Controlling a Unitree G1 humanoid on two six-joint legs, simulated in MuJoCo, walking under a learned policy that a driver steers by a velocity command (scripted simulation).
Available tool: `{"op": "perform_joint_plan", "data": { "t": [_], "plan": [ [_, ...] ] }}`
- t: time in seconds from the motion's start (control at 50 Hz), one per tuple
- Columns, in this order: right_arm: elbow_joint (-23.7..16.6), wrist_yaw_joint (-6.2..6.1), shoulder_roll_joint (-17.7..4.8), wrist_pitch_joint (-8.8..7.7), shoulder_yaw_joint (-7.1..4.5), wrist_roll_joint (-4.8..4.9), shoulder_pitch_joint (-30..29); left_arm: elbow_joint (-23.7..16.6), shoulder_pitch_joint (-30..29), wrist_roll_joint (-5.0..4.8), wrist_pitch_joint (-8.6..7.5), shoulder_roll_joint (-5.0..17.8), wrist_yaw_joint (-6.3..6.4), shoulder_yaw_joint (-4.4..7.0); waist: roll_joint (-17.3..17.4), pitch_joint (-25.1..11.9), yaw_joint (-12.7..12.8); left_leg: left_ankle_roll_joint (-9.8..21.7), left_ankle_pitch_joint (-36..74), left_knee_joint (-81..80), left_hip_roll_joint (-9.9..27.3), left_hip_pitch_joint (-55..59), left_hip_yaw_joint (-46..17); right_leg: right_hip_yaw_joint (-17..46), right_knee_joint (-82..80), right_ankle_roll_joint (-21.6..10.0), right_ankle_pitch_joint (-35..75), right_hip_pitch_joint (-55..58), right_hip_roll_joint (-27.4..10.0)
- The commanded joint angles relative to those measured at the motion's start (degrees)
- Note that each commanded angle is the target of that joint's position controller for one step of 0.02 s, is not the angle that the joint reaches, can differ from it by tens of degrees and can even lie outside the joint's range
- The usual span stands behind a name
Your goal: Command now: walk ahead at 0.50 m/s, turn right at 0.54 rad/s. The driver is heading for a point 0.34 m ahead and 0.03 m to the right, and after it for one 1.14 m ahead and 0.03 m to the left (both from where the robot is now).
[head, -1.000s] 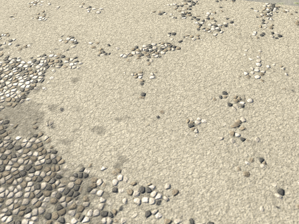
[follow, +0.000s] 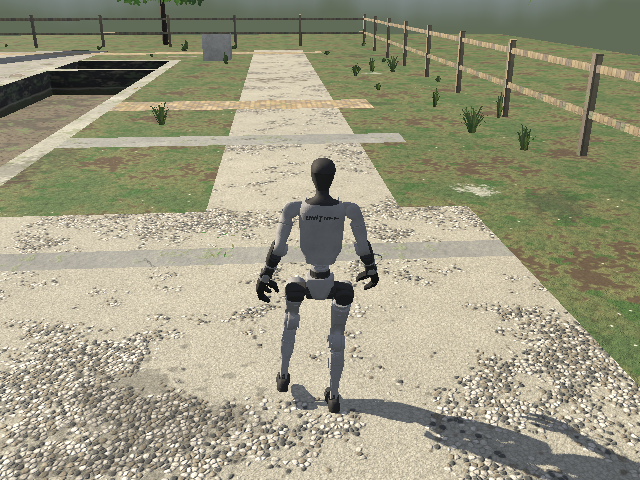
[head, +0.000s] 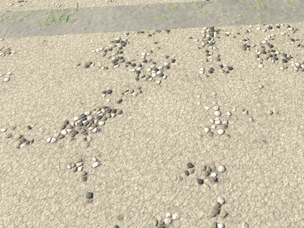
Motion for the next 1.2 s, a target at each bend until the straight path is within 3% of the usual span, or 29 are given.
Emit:
{"op": "perform_joint_plan", "data": {
  "t": [0.02,0.14,0.18,0.22,0.24,0.26,0.28,0.3,0.32,0.38,0.42,0.52,0.62,0.66,0.68,0.7,0.72,0.74,0.76,0.82,0.92,0.98,1.04,1.06,1.08,1.1,1.12,1.16,1.2],
  "plan": [
    [-4.08,-0.14,-2.80,-0.24,-0.64,-0.14,-2.70,-4.31,-1.79,-0.51,-0.86,10.28,1.21,2.82,-5.14,-2.09,-0.78,-1.60,11.27,-11.59,-2.08,3.56,1.46,9.72,-8.00,-8.64,10.98,-3.27,-11.44],
    [-6.60,1.19,-4.48,-1.34,-1.02,1.28,-9.92,-2.48,3.38,-1.17,0.26,9.90,1.88,2.96,-6.60,-1.78,1.63,-0.49,16.26,-25.22,-5.15,8.80,-0.70,15.92,-2.70,-6.02,2.99,1.61,-13.12],
    [-6.36,1.43,-5.89,-1.86,-1.62,1.37,-8.24,-2.59,2.95,-0.87,0.61,9.97,2.08,3.13,-7.96,-2.00,0.20,1.07,11.23,-26.38,-5.13,11.01,-1.05,19.13,0.93,-5.17,4.00,4.32,-14.38],
    [-4.66,0.84,-8.02,-2.40,-2.82,0.06,-0.53,-3.59,1.21,-0.56,1.11,7.87,2.07,2.54,-7.92,-5.88,-4.15,4.21,13.05,-30.44,-4.13,23.03,-0.08,17.31,11.71,-1.70,12.12,3.48,-9.58],
    [-4.41,0.36,-11.47,-2.51,-3.66,-1.20,6.67,-5.21,1.26,0.37,1.07,4.96,2.09,1.46,-2.20,-14.41,-6.84,7.84,21.83,-27.22,5.46,37.60,-7.81,12.79,27.01,1.01,4.86,-2.85,-5.65],
    [-3.11,0.42,-14.57,-1.37,-4.37,-1.78,9.93,-6.36,10.70,-0.73,0.76,1.72,2.18,0.49,16.74,-21.97,-2.95,18.27,27.42,-28.35,19.28,55.42,-30.28,5.62,44.88,5.05,-27.61,-22.09,2.30],
    [-3.91,0.74,-9.71,-0.71,-3.40,0.08,9.47,-4.90,12.25,-0.85,0.84,7.87,2.28,1.45,13.19,-21.60,-3.43,18.53,23.55,-29.34,20.68,54.12,-35.00,7.34,53.32,6.46,-28.89,-27.09,-2.49],
    [-4.97,0.47,-6.00,-0.12,-2.34,0.26,6.99,-5.33,6.53,-0.92,1.49,10.94,2.34,2.48,7.50,-15.19,-5.04,16.38,26.70,-29.33,17.92,48.19,-25.04,6.43,56.09,7.66,-25.01,-28.77,-4.13],
    [-5.23,0.34,-4.87,0.54,-1.81,-0.11,4.13,-6.09,2.74,-0.63,2.21,11.11,2.56,2.79,3.18,-11.34,-4.51,14.83,32.28,-29.61,15.08,41.70,-16.96,4.15,55.33,8.62,-21.97,-27.81,-5.91],
    [-3.98,0.17,-4.44,1.41,-1.64,-0.46,0.05,-7.40,1.77,-1.01,4.26,7.40,2.49,2.70,5.81,-5.47,-1.38,13.73,34.50,-34.09,9.50,27.90,-5.01,0.47,47.95,9.39,-17.42,-21.96,-8.81],
    [-3.15,-0.14,-6.07,1.57,-2.31,-0.44,-0.89,-8.80,0.29,-0.94,4.97,5.23,2.48,2.13,6.99,-5.23,-1.26,15.51,35.45,-36.77,10.25,26.82,-2.18,-1.03,43.03,9.98,-14.80,-21.52,-9.25],
    [-2.17,-0.95,-8.05,2.98,-3.07,0.65,-3.28,-10.69,-3.83,-0.39,5.22,5.15,1.19,1.97,5.02,-7.54,-1.85,15.25,29.91,-38.62,11.02,27.47,5.18,-2.79,29.98,8.86,-2.69,-15.91,-10.45],
    [0.98,0.33,-9.51,3.79,-3.08,2.21,-0.47,-12.76,-8.75,0.37,5.23,4.62,0.25,1.77,4.21,-6.05,-3.09,14.45,25.92,-34.87,11.20,29.36,4.49,-3.98,16.71,6.11,-4.85,-9.52,-7.82],
    [2.19,0.95,-6.98,3.61,-1.83,3.07,-1.49,-10.83,-5.49,0.86,4.60,4.29,0.39,1.77,3.12,-6.60,-0.50,10.99,20.51,-29.75,8.28,26.27,4.84,-4.81,2.65,3.75,5.66,1.45,-6.50],
    [3.36,1.55,-3.36,3.00,-0.34,1.87,1.36,-10.42,-4.22,1.40,4.34,6.70,1.03,2.16,-0.67,-8.88,-0.83,6.61,14.26,-26.36,4.81,21.96,6.78,0.10,-0.60,2.41,20.40,11.27,-11.07],
    [2.84,2.31,-0.27,2.49,1.15,-1.16,4.32,-11.65,-3.78,2.78,4.38,10.92,1.99,2.38,-10.80,-13.61,-3.34,1.77,-9.49,-18.34,0.23,14.49,9.49,11.60,4.62,-2.21,44.09,20.85,-23.98],
    [3.78,2.19,-0.58,3.20,1.24,-0.11,6.30,-11.14,-6.37,3.22,4.22,6.59,2.01,0.97,-13.87,-15.85,-3.32,-0.58,-22.04,-15.48,-0.04,14.28,5.07,13.88,4.49,-9.86,37.51,16.40,-27.44],
    [3.44,1.76,-4.40,3.94,0.51,0.92,3.62,-10.98,-9.12,2.89,3.77,5.25,1.43,0.65,-10.96,-12.97,-2.75,-1.38,-20.51,-15.01,-0.09,14.98,4.15,11.13,3.11,-9.57,29.91,12.11,-24.20],
    [3.06,1.30,-5.50,4.43,-0.01,1.38,1.95,-10.28,-11.10,2.69,3.44,6.09,1.33,0.95,-11.28,-10.61,-3.15,-1.47,-16.76,-15.06,-0.82,13.85,4.75,8.29,2.76,-7.18,25.86,10.72,-21.65],
    [4.24,-0.01,-8.53,6.65,-1.60,1.47,3.99,-9.23,-12.27,1.98,3.24,9.78,2.22,2.29,-11.78,-8.03,-2.77,-2.76,-17.65,-2.66,-1.65,13.10,4.51,6.45,0.90,-7.87,27.42,5.19,-23.80],
    [3.31,-1.00,-4.27,8.70,-2.03,1.96,3.90,-7.16,-15.35,1.45,3.28,7.21,3.25,2.33,-9.11,-4.99,-3.12,-1.78,-16.30,2.44,-1.00,11.06,4.99,-0.09,-1.15,-7.86,17.37,1.06,-23.68],
    [1.74,-0.13,-4.02,8.76,-1.99,1.82,2.89,-5.95,-16.13,1.30,3.65,7.45,3.36,2.70,-9.64,-6.52,-2.72,-0.76,-12.25,-5.09,-1.15,14.35,6.59,-1.68,0.22,-7.44,17.22,2.74,-24.33],
    [2.21,1.13,-4.43,8.61,-2.50,1.69,7.24,-4.75,-17.67,-0.32,4.28,8.37,3.60,3.05,-9.32,-7.55,-5.38,2.10,-3.34,-17.91,-3.26,21.60,9.85,-4.28,5.34,-3.87,14.22,1.83,-23.91],
    [2.63,1.21,-5.33,8.46,-2.94,1.15,8.68,-3.56,-16.14,-0.91,4.48,7.24,3.58,2.95,-6.44,-6.43,-5.60,4.16,2.26,-24.68,-4.43,24.56,8.63,-6.98,10.26,-0.28,6.92,-0.62,-21.35],
    [1.69,0.45,-10.65,8.12,-4.27,0.78,8.61,-2.81,-12.72,0.31,4.71,5.04,3.36,2.62,6.93,-4.50,-3.47,8.20,17.51,-32.06,3.61,28.99,-5.42,-12.97,23.30,5.65,-6.61,-9.72,-15.24],
    [0.12,0.17,-16.87,7.40,-5.29,-0.23,8.74,-6.50,-18.44,1.69,4.48,3.65,3.58,1.88,19.14,-2.40,-4.70,19.38,31.97,-35.54,16.21,31.13,-25.40,-10.71,36.28,9.82,-29.35,-24.55,-5.45],
    [-0.39,0.62,-15.44,6.00,-4.84,-2.20,9.77,-6.95,-21.72,1.26,4.25,5.41,3.94,2.45,11.53,-6.09,-7.30,23.32,25.57,-37.11,17.11,30.03,-27.09,-2.08,45.47,9.02,-31.44,-25.46,-5.45],
    [-1.32,0.09,-12.48,4.66,-4.27,-0.11,3.80,-4.52,-18.78,0.26,4.29,7.13,4.21,3.47,4.84,-4.01,-3.64,17.21,14.98,-36.21,11.08,29.80,-18.16,0.32,46.87,7.55,-20.79,-26.74,-7.78],
    [-2.10,-1.02,-8.95,4.99,-3.02,1.58,1.34,-3.06,-17.26,0.83,4.31,7.80,4.54,3.98,5.08,-4.11,-2.50,14.34,15.94,-35.89,8.19,28.95,-14.79,0.58,45.72,8.29,-14.34,-24.81,-7.96]
  ]
}}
